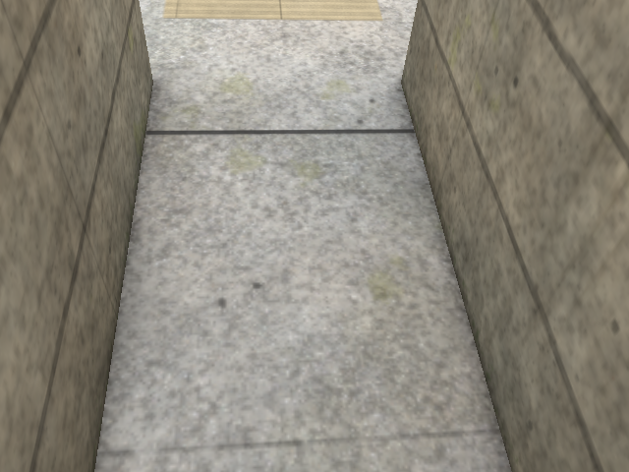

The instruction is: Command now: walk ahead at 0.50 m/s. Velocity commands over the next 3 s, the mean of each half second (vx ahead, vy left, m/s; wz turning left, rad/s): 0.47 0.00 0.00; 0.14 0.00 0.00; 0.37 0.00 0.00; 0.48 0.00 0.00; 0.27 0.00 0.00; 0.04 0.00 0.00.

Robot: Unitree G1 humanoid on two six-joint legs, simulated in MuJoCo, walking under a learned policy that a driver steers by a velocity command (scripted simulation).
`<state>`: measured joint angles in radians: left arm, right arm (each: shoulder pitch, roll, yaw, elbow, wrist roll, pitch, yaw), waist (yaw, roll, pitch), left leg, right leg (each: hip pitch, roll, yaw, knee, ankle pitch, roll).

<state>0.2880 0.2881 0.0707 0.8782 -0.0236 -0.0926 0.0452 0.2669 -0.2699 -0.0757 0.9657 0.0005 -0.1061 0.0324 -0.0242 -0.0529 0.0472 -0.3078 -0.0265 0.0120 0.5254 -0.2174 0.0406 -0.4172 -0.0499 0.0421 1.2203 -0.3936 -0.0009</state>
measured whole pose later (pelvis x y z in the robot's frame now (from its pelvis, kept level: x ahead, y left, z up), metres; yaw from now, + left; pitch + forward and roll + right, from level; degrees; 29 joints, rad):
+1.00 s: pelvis +0.46 -0.02 +0.00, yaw -2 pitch +0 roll +0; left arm 0.22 0.24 0.02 0.96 0.01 -0.04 0.06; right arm 0.12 -0.24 -0.07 0.99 0.01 -0.02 -0.02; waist 0.02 -0.02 0.04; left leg -0.31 -0.02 -0.02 0.51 -0.21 0.01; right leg -0.11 -0.02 0.00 0.48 -0.38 0.01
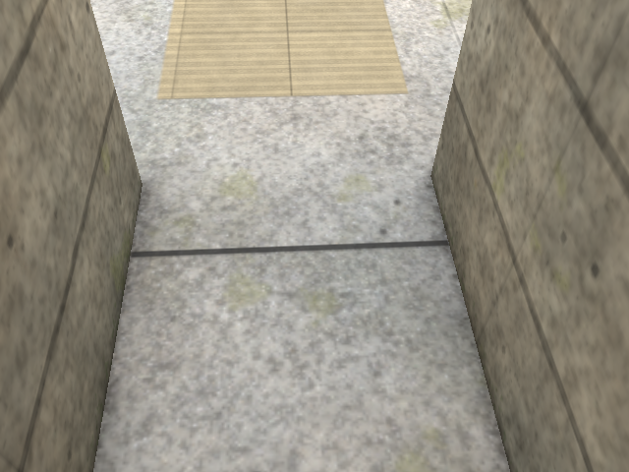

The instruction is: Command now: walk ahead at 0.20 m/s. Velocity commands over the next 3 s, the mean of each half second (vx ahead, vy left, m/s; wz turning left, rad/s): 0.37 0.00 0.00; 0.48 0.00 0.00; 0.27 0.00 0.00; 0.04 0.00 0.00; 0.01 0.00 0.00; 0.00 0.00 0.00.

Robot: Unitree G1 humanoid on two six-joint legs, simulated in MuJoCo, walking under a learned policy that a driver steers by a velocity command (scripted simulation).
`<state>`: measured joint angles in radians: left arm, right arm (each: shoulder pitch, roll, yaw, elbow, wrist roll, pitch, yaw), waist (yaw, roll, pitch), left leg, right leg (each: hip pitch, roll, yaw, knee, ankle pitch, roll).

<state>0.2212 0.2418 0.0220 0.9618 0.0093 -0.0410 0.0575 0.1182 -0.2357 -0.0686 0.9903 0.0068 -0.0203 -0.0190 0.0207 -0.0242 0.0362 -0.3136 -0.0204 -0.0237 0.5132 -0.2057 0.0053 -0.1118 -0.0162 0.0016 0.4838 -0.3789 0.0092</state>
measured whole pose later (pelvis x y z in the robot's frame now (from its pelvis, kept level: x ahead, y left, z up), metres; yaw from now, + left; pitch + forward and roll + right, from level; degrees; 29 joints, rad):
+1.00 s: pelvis +0.45 +0.01 +0.01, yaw +1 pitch +1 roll +3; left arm 0.11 0.27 0.07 0.92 -0.01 -0.09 0.06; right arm 0.36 -0.26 -0.09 1.06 0.00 -0.08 -0.02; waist -0.06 -0.01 0.04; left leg -0.08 -0.11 0.04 0.28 -0.21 0.08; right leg -0.67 -0.16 0.04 0.87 -0.15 0.02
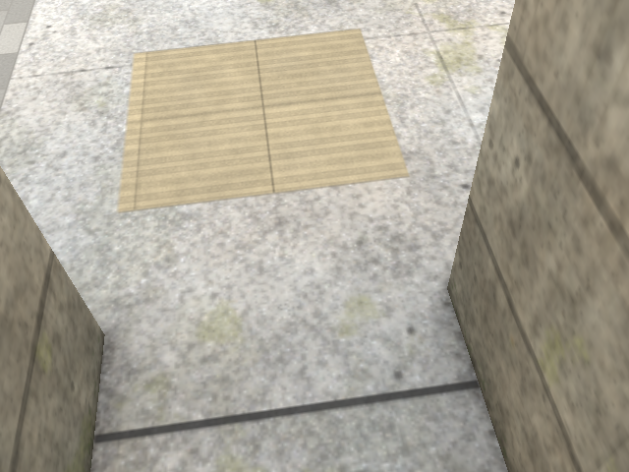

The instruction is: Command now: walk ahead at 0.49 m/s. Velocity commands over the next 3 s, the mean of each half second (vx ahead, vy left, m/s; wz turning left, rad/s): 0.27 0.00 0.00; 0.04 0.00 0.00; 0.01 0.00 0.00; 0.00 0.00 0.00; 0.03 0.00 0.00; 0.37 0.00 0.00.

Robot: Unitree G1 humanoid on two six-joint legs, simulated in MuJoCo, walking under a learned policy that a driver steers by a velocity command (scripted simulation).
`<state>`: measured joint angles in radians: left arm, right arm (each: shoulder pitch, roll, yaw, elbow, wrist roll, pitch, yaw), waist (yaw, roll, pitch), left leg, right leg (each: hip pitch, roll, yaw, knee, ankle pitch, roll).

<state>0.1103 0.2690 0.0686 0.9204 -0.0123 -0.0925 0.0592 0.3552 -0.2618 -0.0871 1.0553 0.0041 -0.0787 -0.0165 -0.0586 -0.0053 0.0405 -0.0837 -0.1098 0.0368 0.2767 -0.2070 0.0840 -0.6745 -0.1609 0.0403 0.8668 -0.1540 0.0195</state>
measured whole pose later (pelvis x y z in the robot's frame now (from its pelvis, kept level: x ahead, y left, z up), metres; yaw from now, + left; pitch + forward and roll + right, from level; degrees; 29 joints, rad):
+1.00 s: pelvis +0.31 +0.03 +0.00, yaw -1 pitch +0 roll +1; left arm 0.23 0.25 0.07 1.06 0.00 -0.02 0.08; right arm 0.16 -0.20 -0.08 1.05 0.01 0.00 -0.04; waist 0.03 -0.02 0.05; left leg -0.20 -0.02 -0.02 0.47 -0.26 0.01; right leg -0.13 -0.10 -0.01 0.44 -0.31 0.09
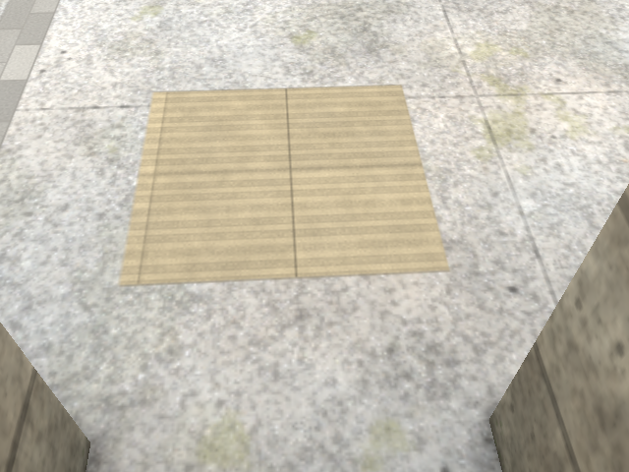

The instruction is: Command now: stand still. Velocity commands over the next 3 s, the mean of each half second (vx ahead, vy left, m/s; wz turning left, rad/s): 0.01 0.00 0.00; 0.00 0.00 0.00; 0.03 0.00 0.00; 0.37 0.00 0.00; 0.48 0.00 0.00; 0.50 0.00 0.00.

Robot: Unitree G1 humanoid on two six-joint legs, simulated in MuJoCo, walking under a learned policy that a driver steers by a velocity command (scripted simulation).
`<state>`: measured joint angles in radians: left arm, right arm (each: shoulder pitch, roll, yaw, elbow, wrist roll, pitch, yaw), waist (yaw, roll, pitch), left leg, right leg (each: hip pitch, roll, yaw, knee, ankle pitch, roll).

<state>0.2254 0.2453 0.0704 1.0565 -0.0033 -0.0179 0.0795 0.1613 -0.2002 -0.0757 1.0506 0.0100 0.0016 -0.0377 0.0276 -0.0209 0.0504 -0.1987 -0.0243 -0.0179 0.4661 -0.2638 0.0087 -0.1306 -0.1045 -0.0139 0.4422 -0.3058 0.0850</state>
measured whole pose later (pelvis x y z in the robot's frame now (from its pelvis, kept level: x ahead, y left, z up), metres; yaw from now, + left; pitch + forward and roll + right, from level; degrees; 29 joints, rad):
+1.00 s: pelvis -0.01 -0.01 +0.00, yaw +0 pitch +0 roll +0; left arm 0.29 0.21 0.07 1.15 0.00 -0.03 0.08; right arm 0.22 -0.21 -0.07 1.08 0.01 0.02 -0.06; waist 0.02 0.00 0.04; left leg -0.19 -0.01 -0.03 0.42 -0.22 -0.01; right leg -0.12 -0.08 -0.02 0.40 -0.27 0.07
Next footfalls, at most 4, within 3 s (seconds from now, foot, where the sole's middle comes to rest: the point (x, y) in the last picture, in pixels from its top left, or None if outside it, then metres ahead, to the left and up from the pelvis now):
1.94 left None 0.31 0.16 -0.78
2.48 right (348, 367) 0.72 -0.04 -0.78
3.00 left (251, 250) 1.05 0.22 -0.78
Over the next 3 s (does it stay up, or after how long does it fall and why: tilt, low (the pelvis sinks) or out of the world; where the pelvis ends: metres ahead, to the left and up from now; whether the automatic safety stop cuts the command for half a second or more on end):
stays up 0.86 0.10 -0.02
